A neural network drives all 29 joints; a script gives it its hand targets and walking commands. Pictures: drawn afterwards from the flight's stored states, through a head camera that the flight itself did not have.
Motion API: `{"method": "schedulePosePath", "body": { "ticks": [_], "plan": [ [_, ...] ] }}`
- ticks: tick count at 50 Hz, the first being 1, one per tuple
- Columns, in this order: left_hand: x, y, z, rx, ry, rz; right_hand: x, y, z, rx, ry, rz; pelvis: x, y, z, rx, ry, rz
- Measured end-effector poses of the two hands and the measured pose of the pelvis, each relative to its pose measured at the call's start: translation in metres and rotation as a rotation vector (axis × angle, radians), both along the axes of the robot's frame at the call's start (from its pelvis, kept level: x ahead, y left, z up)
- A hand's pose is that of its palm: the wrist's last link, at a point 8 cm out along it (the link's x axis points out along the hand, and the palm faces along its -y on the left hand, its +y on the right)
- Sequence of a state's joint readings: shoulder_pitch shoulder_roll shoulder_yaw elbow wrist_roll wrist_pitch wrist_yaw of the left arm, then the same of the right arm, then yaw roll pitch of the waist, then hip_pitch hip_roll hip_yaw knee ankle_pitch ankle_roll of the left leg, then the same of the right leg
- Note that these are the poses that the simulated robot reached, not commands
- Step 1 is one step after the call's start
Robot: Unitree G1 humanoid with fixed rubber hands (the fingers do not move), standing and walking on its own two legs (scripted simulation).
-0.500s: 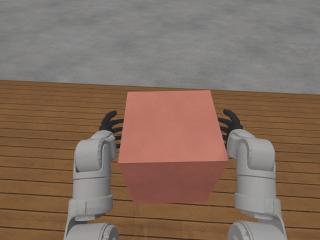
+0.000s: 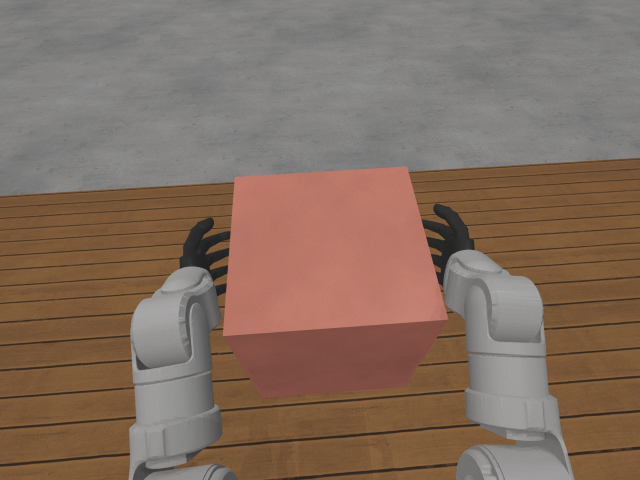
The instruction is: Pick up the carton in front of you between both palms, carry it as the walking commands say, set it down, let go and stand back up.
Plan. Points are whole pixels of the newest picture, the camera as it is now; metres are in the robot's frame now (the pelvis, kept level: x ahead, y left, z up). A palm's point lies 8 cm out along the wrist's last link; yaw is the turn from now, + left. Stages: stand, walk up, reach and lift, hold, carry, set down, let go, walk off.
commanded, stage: carry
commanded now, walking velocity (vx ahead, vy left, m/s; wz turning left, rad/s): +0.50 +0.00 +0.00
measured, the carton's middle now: (328, 292) +0.35 -0.03 +0.05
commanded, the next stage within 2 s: none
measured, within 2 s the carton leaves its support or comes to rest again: neither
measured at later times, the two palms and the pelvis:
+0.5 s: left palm (206, 159) +0.62 +0.15 +0.09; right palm (379, 145) +0.62 -0.15 +0.09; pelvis +0.30 -0.01 -0.03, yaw -2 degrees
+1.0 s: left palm (234, 90) +0.95 +0.12 +0.05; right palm (362, 81) +0.93 -0.18 +0.06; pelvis +0.61 -0.01 -0.06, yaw -1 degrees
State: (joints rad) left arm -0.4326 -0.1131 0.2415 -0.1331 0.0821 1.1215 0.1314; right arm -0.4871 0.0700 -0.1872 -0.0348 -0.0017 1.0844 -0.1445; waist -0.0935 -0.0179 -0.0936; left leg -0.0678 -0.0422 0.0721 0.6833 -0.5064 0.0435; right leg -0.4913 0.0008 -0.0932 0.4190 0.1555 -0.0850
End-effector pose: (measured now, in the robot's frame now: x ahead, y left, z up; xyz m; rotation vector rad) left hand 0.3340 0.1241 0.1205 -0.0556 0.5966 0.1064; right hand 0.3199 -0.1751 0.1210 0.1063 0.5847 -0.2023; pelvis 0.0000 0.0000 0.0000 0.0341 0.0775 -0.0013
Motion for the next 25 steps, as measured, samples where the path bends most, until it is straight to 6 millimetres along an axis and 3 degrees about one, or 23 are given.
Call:
{"method": "schedulePosePath", "body": {
  "ticks": [3,6,9,14,19,25],
  "plan": [
    [0.032,0.001,-0.023,0.038,0.027,0.032,0.046,0.000,-0.028,0.008,0.028,0.051,0.035,-0.009,-0.019,-0.022,-0.004,0.000],
    [0.049,0.009,-0.046,0.032,0.111,0.081,0.076,0.009,-0.050,0.017,0.110,0.089,0.063,-0.018,-0.017,-0.015,-0.003,-0.002],
    [0.069,0.015,-0.056,0.012,0.138,0.122,0.105,0.016,-0.059,0.036,0.138,0.100,0.091,-0.024,-0.012,-0.011,0.003,0.005],
    [0.124,0.018,-0.053,-0.008,0.098,0.137,0.159,0.018,-0.057,0.037,0.099,0.099,0.144,-0.029,-0.007,-0.009,0.016,0.008],
    [0.192,0.016,-0.041,-0.009,0.044,0.107,0.217,0.015,-0.046,0.023,0.043,0.078,0.207,-0.024,-0.007,-0.018,0.017,-0.003],
    [0.288,0.024,-0.033,-0.001,-0.049,0.065,0.305,0.023,-0.035,-0.018,-0.050,0.069,0.299,-0.010,-0.034,-0.048,0.000,-0.024]
  ]
}}
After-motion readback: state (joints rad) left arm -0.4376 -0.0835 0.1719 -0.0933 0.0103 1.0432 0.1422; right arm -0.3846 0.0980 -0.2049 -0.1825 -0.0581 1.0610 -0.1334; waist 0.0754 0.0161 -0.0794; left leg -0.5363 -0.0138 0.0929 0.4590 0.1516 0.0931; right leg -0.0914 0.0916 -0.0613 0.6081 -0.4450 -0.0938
